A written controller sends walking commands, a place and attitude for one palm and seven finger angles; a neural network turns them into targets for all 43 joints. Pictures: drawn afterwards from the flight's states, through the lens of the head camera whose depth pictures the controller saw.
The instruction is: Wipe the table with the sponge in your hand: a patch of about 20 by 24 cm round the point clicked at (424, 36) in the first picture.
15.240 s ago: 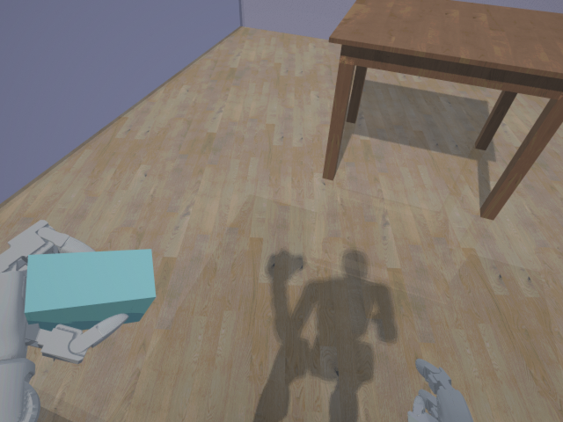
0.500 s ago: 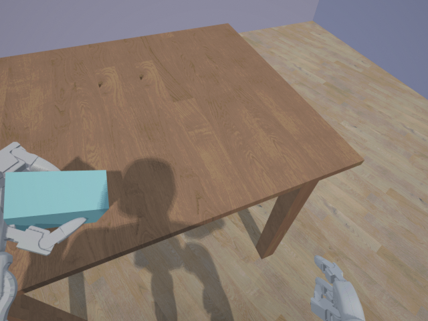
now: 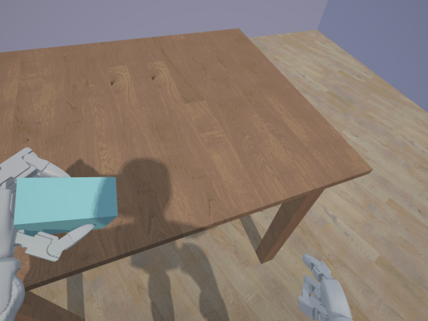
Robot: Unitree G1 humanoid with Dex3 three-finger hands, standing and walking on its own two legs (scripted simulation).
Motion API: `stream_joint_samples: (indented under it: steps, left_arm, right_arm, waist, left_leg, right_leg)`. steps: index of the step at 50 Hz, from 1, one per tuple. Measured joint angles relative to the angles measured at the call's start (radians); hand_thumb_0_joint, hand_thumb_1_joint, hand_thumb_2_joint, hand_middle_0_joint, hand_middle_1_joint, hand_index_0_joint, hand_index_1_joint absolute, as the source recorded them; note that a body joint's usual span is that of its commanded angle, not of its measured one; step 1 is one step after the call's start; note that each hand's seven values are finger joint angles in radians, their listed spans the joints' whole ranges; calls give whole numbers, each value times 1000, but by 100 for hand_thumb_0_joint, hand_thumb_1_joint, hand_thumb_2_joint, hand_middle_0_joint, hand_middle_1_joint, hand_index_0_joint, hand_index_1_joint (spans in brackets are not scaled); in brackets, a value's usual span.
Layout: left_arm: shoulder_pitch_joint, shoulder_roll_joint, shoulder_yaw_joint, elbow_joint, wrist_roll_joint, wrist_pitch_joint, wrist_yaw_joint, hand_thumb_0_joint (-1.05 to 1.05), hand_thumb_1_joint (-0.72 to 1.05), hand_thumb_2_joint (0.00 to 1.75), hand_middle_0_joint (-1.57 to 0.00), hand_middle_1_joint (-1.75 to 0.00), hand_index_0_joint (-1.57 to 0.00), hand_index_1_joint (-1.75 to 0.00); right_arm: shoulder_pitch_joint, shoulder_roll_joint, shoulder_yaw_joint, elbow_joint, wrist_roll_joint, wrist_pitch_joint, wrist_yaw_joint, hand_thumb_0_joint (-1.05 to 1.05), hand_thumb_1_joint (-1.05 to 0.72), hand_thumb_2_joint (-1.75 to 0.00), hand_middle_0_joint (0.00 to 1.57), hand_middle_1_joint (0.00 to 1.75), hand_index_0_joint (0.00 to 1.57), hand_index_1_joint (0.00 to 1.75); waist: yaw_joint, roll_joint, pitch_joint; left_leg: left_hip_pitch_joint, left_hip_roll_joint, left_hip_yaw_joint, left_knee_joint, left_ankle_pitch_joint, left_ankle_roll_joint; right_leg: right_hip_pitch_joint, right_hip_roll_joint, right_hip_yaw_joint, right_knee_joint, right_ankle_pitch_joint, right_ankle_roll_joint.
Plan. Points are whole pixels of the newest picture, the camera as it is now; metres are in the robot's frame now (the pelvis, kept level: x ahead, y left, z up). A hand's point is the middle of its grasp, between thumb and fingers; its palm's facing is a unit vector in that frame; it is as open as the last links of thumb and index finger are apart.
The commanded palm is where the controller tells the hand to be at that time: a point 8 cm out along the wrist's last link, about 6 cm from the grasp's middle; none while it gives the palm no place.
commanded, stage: come to a stop and stand still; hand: left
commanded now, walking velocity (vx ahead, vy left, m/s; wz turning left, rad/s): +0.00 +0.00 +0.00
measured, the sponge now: (81, 206) +0.24 +0.22 +0.14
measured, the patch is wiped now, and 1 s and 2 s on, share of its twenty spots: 0.00 0.00 0.00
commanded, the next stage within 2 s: look again from close up in 0.72 s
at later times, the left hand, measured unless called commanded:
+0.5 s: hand (55, 197) +0.24 +0.25 +0.16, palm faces +0.41 -0.82 -0.40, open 9.7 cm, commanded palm +0.17 +0.27 +0.18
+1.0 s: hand (61, 196) +0.24 +0.24 +0.15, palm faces +0.38 -0.84 -0.38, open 9.6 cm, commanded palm +0.18 +0.27 +0.18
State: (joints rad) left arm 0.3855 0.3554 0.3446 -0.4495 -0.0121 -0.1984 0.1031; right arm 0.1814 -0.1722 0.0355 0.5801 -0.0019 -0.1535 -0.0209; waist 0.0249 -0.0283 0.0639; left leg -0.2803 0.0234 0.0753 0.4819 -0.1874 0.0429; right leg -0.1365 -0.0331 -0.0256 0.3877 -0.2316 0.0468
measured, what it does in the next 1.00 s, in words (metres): stands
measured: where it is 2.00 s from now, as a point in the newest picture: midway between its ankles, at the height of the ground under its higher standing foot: outside the picture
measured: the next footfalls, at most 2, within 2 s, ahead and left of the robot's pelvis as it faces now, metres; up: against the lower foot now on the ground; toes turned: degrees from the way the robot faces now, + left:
none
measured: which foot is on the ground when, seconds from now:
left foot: down 0.00-1.00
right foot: down 0.00-1.00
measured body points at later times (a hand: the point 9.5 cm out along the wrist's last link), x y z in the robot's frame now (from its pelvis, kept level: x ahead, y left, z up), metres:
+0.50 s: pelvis +0.01 -0.01 +0.00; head +0.04 +0.01 +0.45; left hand +0.21 +0.29 +0.18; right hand +0.17 -0.24 -0.08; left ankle +0.05 +0.09 -0.74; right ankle -0.02 -0.16 -0.74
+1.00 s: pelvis +0.02 -0.01 +0.00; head +0.05 +0.02 +0.45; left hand +0.21 +0.29 +0.18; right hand +0.21 -0.23 -0.07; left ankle +0.05 +0.09 -0.74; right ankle -0.02 -0.16 -0.74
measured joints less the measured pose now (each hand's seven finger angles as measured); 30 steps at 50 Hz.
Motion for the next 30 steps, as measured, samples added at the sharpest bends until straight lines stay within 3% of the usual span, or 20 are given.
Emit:
stream_joint_samples:
  steps: [1, 3, 5, 8, 13, 17, 23, 30]
  left_arm:
    - [3, 5, 3, -3, -2, 1, 0, -1, -46, 101, -80, -134, -79, -134]
    - [-103, 86, 43, 36, 50, -27, -43, -1, -46, 101, -80, -134, -80, -134]
    - [-198, 122, 86, 102, 27, -45, -39, -1, -46, 101, -80, -134, -79, -134]
    - [-183, 79, 115, 83, -4, -23, -16, -1, -46, 101, -80, -134, -79, -134]
    - [18, 1, 23, -12, -12, -27, -26, -1, -46, 101, -80, -134, -79, -134]
    - [65, 14, -1, 7, -3, -24, -33, -1, -46, 101, -80, -134, -79, -134]
    - [-3, 12, 39, 33, 1, -7, -5, -1, -46, 101, -80, -134, -79, -134]
    - [5, -10, 19, -16, -2, -11, 4, -1, -46, 102, -79, -134, -79, -134]
  right_arm:
    - [-1, 0, 0, -2, 0, 1, -1, 1, -90, -89, 20, 30, 21, 30]
    - [12, 0, -13, -1, -23, -16, -4, 1, -90, -89, 20, 30, 21, 30]
    - [2, -1, -17, 7, -11, -12, 6, 1, -90, -89, 20, 30, 21, 30]
    - [-2, -17, -26, -19, 2, -12, 30, 1, -90, -89, 20, 30, 21, 30]
    - [18, -29, -29, -30, 14, -1, 26, 1, -90, -89, 20, 30, 21, 30]
    - [43, -25, -27, -14, 11, 13, -4, 1, -91, -89, 20, 30, 20, 30]
    - [53, -33, -24, 11, 8, 4, -13, 1, -91, -89, 20, 30, 20, 30]
    - [17, -36, -31, 13, 8, 1, -6, 1, -91, -89, 20, 30, 20, 30]
  waist:
    - [-1, 0, 1]
    - [32, -8, 7]
    - [44, -19, 18]
    - [22, 5, 22]
    - [-15, 44, 1]
    - [-10, 32, -2]
    - [6, 24, 17]
    - [-5, 14, 9]
  left_leg:
    - [1, 0, 0, -2, 1, 0]
    - [-31, 7, -5, 21, -3, -4]
    - [-36, 1, 3, 19, 3, -4]
    - [-40, -3, 17, 39, -6, 2]
    - [-31, 3, 25, 43, -21, 3]
    - [-20, 3, 20, 26, -16, 0]
    - [-11, 8, 2, 21, -16, -8]
    - [-3, 12, 4, 22, -31, -13]
  right_leg:
    - [1, 0, 0, -3, 1, 0]
    - [-29, 6, -4, 19, -3, -4]
    - [-59, 0, 4, 65, -18, -21]
    - [-74, -7, 18, 101, -40, -26]
    - [-55, -3, 27, 73, -29, 5]
    - [-44, -1, 22, 61, -29, -2]
    - [-21, 6, 4, 39, -26, -7]
    - [-8, 9, 6, 25, -31, -8]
